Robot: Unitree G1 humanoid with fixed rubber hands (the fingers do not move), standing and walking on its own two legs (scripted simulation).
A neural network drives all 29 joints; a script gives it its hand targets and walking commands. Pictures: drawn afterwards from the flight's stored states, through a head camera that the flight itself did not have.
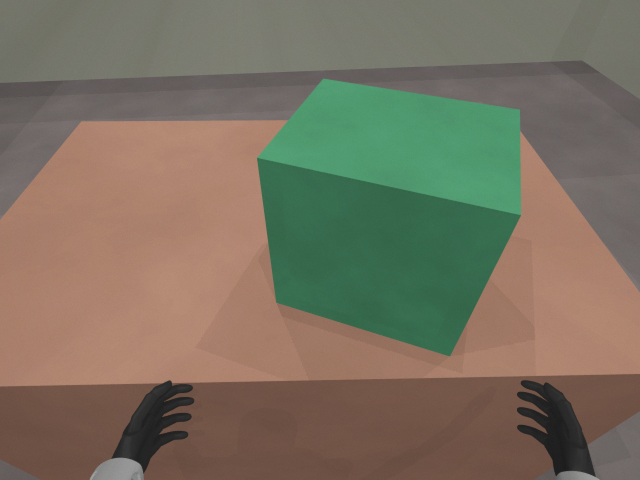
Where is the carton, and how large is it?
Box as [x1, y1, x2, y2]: [257, 79, 520, 355]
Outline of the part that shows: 323,79 257,157 276,302 443,354 450,355 520,215 519,110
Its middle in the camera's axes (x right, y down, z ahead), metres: +0.10 -0.03 +0.61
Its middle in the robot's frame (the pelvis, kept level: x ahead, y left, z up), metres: +0.49 -0.04 +0.07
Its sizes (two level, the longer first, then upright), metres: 0.295 0.236 0.296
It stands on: a pedestal, 0.69 m high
